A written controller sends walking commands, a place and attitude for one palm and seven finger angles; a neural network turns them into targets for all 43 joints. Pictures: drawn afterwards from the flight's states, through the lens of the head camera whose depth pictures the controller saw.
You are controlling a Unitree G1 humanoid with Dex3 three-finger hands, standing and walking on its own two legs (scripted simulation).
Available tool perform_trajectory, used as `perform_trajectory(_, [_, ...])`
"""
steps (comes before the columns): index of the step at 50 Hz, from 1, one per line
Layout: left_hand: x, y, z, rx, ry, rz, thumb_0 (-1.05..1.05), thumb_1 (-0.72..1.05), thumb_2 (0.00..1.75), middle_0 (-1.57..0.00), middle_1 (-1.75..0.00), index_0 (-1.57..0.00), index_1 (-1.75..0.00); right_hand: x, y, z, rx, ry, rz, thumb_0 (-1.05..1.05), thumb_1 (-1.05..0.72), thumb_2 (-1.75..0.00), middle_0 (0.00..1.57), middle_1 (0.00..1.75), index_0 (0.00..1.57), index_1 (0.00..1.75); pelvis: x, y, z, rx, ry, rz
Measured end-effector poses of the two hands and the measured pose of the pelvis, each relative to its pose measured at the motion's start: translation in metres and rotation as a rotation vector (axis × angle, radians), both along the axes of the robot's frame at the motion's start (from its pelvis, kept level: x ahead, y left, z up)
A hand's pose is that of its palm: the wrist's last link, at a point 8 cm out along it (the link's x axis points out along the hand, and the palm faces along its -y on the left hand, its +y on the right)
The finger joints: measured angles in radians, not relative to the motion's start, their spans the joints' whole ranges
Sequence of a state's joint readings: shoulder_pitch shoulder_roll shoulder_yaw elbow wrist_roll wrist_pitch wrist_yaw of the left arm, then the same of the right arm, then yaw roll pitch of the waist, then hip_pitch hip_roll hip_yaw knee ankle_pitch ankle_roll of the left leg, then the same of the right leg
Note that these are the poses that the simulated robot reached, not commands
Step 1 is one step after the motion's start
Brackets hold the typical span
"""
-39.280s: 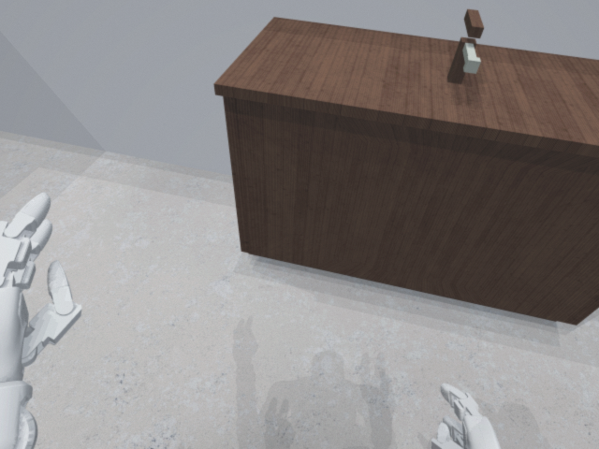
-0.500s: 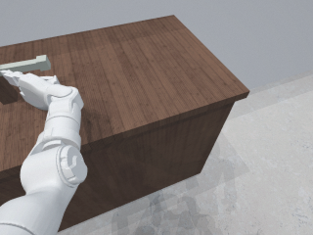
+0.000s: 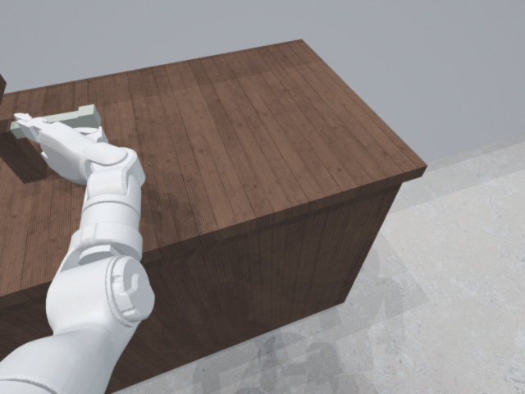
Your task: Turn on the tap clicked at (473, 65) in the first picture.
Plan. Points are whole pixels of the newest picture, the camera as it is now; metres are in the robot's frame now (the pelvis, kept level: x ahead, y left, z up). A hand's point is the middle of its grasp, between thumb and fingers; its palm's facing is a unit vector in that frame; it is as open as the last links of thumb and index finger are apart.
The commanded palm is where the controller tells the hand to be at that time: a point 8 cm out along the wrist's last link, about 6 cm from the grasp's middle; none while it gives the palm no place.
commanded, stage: lift the hand up off the lever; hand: left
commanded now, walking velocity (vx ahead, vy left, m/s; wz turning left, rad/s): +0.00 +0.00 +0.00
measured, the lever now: (89, 117) +0.53 +0.26 +0.16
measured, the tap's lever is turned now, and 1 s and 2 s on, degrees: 86 86 86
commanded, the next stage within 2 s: draw the hand back beside the body in 1.42 s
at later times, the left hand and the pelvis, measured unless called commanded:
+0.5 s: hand (97, 120) +0.47 +0.22 +0.19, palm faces +0.80 -0.59 -0.09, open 7.8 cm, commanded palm +0.42 +0.24 +0.20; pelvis +0.01 +0.01 +0.01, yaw +0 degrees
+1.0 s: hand (86, 110) +0.47 +0.23 +0.21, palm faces +0.80 -0.59 -0.09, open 7.8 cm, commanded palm +0.42 +0.25 +0.22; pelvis +0.02 +0.01 +0.01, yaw +0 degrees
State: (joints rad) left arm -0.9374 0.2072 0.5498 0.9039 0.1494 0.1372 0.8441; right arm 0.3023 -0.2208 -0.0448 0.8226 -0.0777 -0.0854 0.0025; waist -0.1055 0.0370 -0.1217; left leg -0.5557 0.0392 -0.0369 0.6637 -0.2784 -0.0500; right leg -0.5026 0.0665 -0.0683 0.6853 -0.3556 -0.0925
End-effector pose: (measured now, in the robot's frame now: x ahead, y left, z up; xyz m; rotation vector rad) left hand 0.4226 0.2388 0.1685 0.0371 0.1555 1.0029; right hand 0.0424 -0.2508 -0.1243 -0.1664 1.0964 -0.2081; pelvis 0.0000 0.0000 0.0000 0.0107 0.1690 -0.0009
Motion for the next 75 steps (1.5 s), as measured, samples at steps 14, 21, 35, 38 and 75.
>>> perform_trajectory(14, [-0.003, -0.001, 0.025, 0.008, 0.001, -0.045, 0.01, 0.90, 0.90, -0.14, -0.14, -0.14, -0.15, 0.020, 0.004, 0.006, 0.017, -0.024, 0.019, 0.01, -0.90, -0.90, 0.20, 0.30, 0.20, 0.30, 0.008, 0.005, 0.008, 0.003, -0.034, 0.005])
perform_trajectory(21, [-0.004, -0.005, 0.029, -0.012, -0.003, -0.058, 0.02, 0.90, 0.90, -0.15, -0.15, -0.15, -0.15, 0.038, 0.008, 0.010, 0.018, -0.056, 0.027, 0.01, -0.90, -0.90, 0.20, 0.30, 0.20, 0.30, 0.011, 0.008, 0.011, 0.004, -0.044, 0.001])
perform_trajectory(35, [-0.009, 0.001, 0.039, -0.011, 0.004, -0.048, 0.02, 0.90, 0.90, -0.15, -0.15, -0.15, -0.15, 0.066, 0.017, 0.015, 0.024, -0.110, 0.054, 0.01, -0.90, -0.90, 0.20, 0.30, 0.20, 0.30, 0.015, 0.010, 0.013, 0.006, -0.062, 0.002])
perform_trajectory(38, [-0.009, 0.002, 0.042, -0.009, 0.003, -0.053, 0.02, 0.90, 0.90, -0.15, -0.15, -0.15, -0.15, 0.068, 0.017, 0.016, 0.021, -0.112, 0.058, 0.01, -0.90, -0.90, 0.20, 0.30, 0.20, 0.30, 0.015, 0.010, 0.013, 0.006, -0.062, 0.005])
perform_trajectory(75, [-0.021, 0.002, 0.057, -0.039, -0.014, -0.076, 0.02, 0.90, 0.90, -0.15, -0.15, -0.15, -0.15, 0.096, 0.022, 0.027, 0.030, -0.184, 0.078, 0.01, -0.90, -0.90, 0.20, 0.30, 0.20, 0.30, 0.017, 0.011, 0.018, 0.008, -0.099, 0.001])
